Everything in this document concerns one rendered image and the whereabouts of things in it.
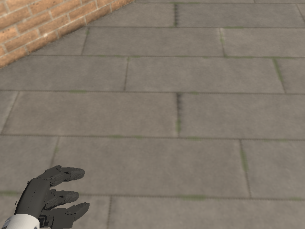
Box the left robot forearm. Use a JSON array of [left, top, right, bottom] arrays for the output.
[[2, 214, 40, 229]]

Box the robot left hand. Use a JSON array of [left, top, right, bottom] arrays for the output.
[[14, 165, 90, 229]]

